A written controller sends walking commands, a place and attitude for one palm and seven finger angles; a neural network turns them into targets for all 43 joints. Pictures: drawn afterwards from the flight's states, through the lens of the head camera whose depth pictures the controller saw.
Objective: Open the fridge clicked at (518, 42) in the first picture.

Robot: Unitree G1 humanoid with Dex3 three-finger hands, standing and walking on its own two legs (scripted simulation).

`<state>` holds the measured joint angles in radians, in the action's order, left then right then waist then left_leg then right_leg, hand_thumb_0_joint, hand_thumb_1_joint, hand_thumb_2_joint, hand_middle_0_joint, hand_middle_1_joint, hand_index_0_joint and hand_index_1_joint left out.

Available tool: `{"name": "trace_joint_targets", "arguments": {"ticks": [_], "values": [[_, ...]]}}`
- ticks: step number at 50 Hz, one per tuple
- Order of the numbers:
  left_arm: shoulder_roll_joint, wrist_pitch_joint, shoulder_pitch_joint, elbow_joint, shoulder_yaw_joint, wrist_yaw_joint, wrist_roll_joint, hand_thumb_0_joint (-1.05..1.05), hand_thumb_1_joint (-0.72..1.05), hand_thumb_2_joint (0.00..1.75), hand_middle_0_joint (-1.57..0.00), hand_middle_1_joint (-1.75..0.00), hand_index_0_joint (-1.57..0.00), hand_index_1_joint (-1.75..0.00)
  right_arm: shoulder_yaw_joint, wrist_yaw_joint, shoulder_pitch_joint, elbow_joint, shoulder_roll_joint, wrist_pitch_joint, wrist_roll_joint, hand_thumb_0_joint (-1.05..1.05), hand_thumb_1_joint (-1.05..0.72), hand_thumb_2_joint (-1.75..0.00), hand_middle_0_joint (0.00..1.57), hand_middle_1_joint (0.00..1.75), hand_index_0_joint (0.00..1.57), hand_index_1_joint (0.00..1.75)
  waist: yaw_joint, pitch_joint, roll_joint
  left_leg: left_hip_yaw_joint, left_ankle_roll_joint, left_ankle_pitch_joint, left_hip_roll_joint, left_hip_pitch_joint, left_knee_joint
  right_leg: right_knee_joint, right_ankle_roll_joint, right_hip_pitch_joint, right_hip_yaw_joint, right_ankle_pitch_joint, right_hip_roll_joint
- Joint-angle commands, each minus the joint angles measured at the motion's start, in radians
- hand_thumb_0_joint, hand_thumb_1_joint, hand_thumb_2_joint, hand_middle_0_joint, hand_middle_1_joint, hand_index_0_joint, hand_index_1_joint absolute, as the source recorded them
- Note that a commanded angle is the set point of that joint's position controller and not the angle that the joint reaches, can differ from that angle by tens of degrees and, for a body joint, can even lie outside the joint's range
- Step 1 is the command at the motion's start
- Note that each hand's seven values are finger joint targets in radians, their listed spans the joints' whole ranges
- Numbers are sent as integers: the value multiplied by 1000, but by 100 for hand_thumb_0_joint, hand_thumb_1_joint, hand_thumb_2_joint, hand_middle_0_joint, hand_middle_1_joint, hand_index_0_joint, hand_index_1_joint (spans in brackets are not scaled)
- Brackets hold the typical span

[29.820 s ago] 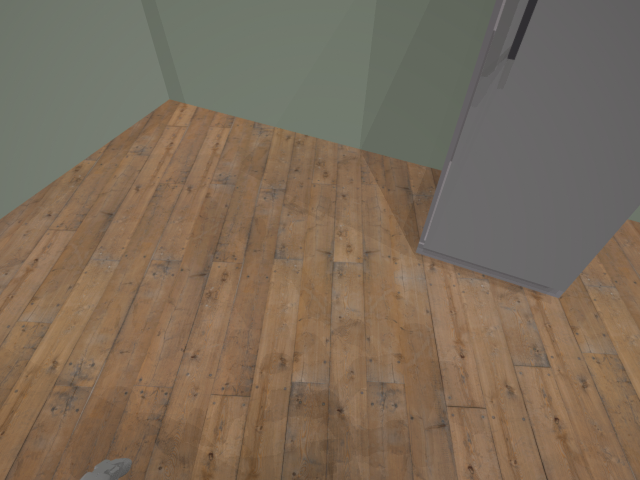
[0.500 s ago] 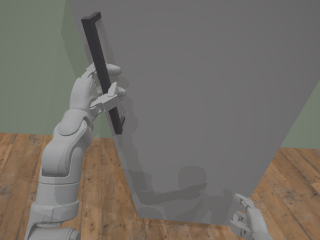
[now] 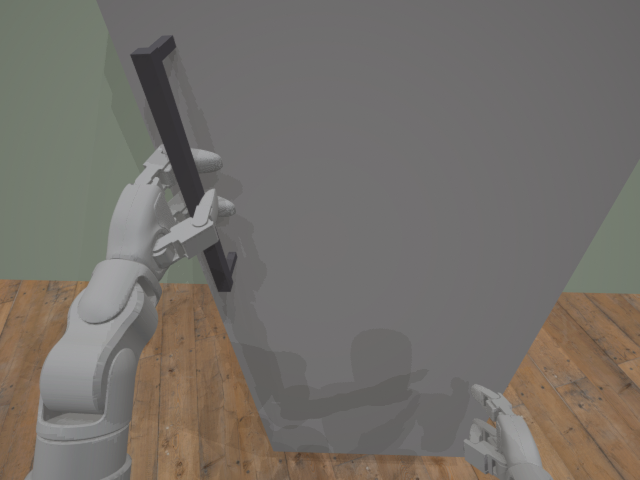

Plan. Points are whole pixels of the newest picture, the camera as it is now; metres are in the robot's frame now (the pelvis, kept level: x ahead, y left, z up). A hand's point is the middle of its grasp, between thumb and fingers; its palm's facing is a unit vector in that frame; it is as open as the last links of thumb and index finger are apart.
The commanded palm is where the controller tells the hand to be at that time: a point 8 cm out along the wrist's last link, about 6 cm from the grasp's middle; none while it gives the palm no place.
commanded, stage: pull the door a little, standing still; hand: left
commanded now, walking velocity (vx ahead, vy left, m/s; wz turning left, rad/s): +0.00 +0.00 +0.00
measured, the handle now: (200, 186) +0.35 +0.15 +0.24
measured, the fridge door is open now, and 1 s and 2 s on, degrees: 2 21 49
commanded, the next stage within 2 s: walk backward, drawing the door open in 0.20 s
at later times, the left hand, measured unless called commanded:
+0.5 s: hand (200, 304) +0.21 +0.11 +0.23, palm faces +0.05 -0.98 -0.21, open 6.5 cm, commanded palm +0.17 +0.16 +0.23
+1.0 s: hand (206, 375) +0.15 +0.09 +0.22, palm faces +0.05 -0.97 -0.25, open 7.3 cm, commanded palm +0.12 +0.14 +0.23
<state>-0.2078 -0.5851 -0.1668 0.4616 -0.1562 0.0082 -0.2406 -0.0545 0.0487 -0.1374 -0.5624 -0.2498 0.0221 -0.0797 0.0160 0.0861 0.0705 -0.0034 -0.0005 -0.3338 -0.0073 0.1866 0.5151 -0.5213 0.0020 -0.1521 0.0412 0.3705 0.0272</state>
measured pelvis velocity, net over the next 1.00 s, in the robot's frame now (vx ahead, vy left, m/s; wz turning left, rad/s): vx -0.17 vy -0.02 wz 0.05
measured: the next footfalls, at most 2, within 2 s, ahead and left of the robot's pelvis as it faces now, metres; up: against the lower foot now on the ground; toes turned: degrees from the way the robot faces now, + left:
right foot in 1.04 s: -0.15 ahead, -0.14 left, +0.00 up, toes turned +5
left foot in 1.32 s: -0.23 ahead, +0.03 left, +0.00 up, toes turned +19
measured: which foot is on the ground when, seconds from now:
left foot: down 0.00-1.00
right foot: down 0.00-0.82, up 0.84-1.00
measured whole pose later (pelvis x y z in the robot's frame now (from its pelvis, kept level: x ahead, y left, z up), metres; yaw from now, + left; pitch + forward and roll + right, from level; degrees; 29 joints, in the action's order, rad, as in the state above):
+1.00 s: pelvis -0.17 -0.02 +0.00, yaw +3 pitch +0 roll -1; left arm -0.28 0.02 -0.15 0.44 -0.05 -0.08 -0.03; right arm -0.03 0.02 -0.20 -0.61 -0.12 -0.04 -0.01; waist -0.06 -0.15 0.06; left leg -0.11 0.05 -0.13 0.03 0.38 0.49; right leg -0.70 0.01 -0.32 -0.01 0.41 -0.03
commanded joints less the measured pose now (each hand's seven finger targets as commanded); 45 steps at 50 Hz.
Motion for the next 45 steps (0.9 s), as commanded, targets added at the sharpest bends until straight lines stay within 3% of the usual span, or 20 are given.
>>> {"name": "trace_joint_targets", "arguments": {"ticks": [1, 14, 15, 16, 17, 18, 21, 25, 29, 31, 32, 33, 35, 38, 39, 40, 41, 42, 43, 45], "values": [[-128, 50, -202, 252, -34, 35, -17, 0, 90, 90, -45, -140, -45, -140, 30, 2, 190, 198, -76, -63, -4, 0, -90, -90, 20, 30, 20, 30, 22, 243, -61, -13, -28, 632, 19, -167, 13, -8, -12, 28, 41, -668, -11], [-172, 59, 237, 545, -95, 57, -46, 0, 90, 90, -45, -140, -45, -140, 32, -29, 203, 245, -71, -69, -7, 0, -90, -90, 20, 30, 20, 30, 50, 226, -83, -5, -38, 601, 19, -102, 46, -35, 7, 22, 41, -735, -3], [-162, 48, 222, 467, -102, 57, -44, 0, 90, 90, -45, -140, -45, -140, 29, -24, 194, 235, -68, -64, -6, 0, -90, -90, 20, 30, 20, 30, 35, 194, -100, 1, -36, 571, 14, -83, 43, -30, 7, 4, 46, -713, -4], [-316, 326, -138, 621, -113, -32, 103, 0, 90, 90, -45, -140, -45, -140, 39, -6, 57, 248, -65, -45, 32, 0, -90, -90, 20, 30, 20, 30, -38, 27, -141, 15, -58, 554, 44, -73, 76, 95, 34, -109, -66, -760, 48], [-208, 412, 81, 391, -86, -61, 107, 0, 90, 90, -45, -140, -45, -140, 56, 1, 43, 203, -64, -40, 42, 0, -90, -90, 20, 30, 20, 30, -47, 13, -231, 13, -55, 533, 36, -81, 110, 100, 12, -131, -76, -788, 64], [-144, 450, 207, 365, -37, -61, 120, 0, 90, 90, -45, -140, -45, -140, 53, -6, 46, 210, -66, -32, 52, 0, -90, -90, 20, 30, 20, 30, -34, 24, -249, 15, -51, 514, 34, -60, 101, 94, 9, -107, -84, -831, 70], [-165, 571, 213, 417, -17, -69, 142, 0, 90, 90, -45, -140, -45, -140, 51, -10, 63, 228, -63, 13, 55, 0, -90, -90, 20, 30, 20, 30, -36, 80, -145, 3, -48, 592, 65, -85, 69, 48, -2, -55, -74, -846, 94], [-154, 680, 268, 434, -8, -90, 154, 0, 90, 90, -45, -140, -45, -140, 53, -13, 70, 248, -46, 40, 57, 0, -90, -90, 20, 30, 20, 30, -32, 147, -46, -42, -56, 716, 126, -99, 15, -25, 3, -19, -47, -665, 73], [-203, 748, 224, 432, -56, -114, 166, 0, 90, 90, -45, -140, -45, -140, 69, -11, 63, 244, -35, 28, 55, 0, -90, -90, 20, 30, 20, 30, -29, 173, -70, -54, -44, 624, 145, -58, 42, 4, -17, -28, -74, -571, 97], [-200, 775, 173, 418, -49, -119, 172, 0, 90, 90, -45, -140, -45, -140, 74, -11, 52, 242, -17, 13, 54, 0, -90, -90, 20, 30, 20, 30, -38, 184, -163, -17, -21, 479, 96, -2, 122, 54, -50, -14, -118, -640, 167], [-206, 789, 159, 398, -57, -120, 173, 0, 90, 90, -45, -140, -45, -140, 78, -10, 53, 237, -10, 2, 54, 0, -90, -90, 20, 30, 20, 30, -36, 172, -206, -6, -10, 295, 61, 40, 189, 81, -80, -21, -156, -668, 214], [-214, 800, 137, 392, -63, -121, 174, 0, 90, 90, -45, -140, -45, -140, 77, -12, 56, 236, -6, -7, 56, 0, -90, -90, 20, 30, 20, 30, -31, 154, -254, -17, -5, 49, 22, 92, 252, 119, -115, -38, -190, -630, 263], [-210, 802, 104, 379, -63, -128, 178, 0, 90, 90, -45, -140, -45, -140, 69, -8, 68, 225, 6, -21, 57, 0, -90, -90, 20, 30, 20, 30, -13, 125, -276, -46, -11, -118, 18, 133, 309, 143, -152, -70, -199, -484, 304], [-184, 800, 26, 369, -36, -131, 188, 0, 90, 90, -45, -140, -45, -140, 56, -3, 72, 200, 0, -45, 74, 0, -90, -90, 20, 30, 20, 30, -36, 115, -267, -33, -17, -1, 29, 68, 114, 88, -114, -106, -100, -315, 231], [-194, 795, 8, 363, -34, -135, 183, 0, 90, 90, -45, -140, -45, -140, 63, 2, 70, 189, -26, -48, 76, 0, -90, -90, 20, 30, 20, 30, -48, 104, -182, -71, -26, 109, 54, 27, -37, -6, -76, -133, -41, -225, 167], [-161, 798, -33, 391, -1, -133, 176, 0, 90, 90, -45, -140, -45, -140, 66, 5, 73, 201, -49, -55, 77, 0, -90, -90, 20, 30, 20, 30, -52, 106, -6, -264, -79, 262, 174, 39, -174, -193, -17, -177, 16, -127, 40], [-149, 799, -78, 388, 22, -128, 172, 0, 90, 90, -45, -140, -45, -140, 71, 0, 94, 209, -58, -66, 77, 0, -90, -90, 20, 30, 20, 30, -38, 103, 183, -522, -160, 463, 361, 58, -255, -409, 20, -234, -13, 96, -44], [-143, 792, -122, 360, 31, -119, 179, 0, 90, 90, -45, -140, -45, -140, 73, -10, 87, 180, -27, -78, 77, 0, -90, -90, 20, 30, 20, 30, -36, 103, 112, -544, -209, 514, 406, 76, -271, -561, 11, -211, -95, 150, -32], [-135, 786, -162, 361, 44, -110, 183, 0, 90, 90, -45, -140, -45, -140, 70, -16, 85, 160, -12, -90, 78, 0, -90, -90, 20, 30, 20, 30, -34, 104, 55, -508, -222, 408, 404, 115, -265, -579, 17, -195, -119, 135, -10], [-159, 785, -209, 363, 15, -104, 175, 0, 90, 90, -45, -140, -45, -140, 84, -16, 77, 139, -17, -105, 77, 0, -90, -90, 20, 30, 20, 30, -35, 98, -11, -432, -219, 501, 365, 88, -166, -424, 14, -163, -137, 110, -4]]}}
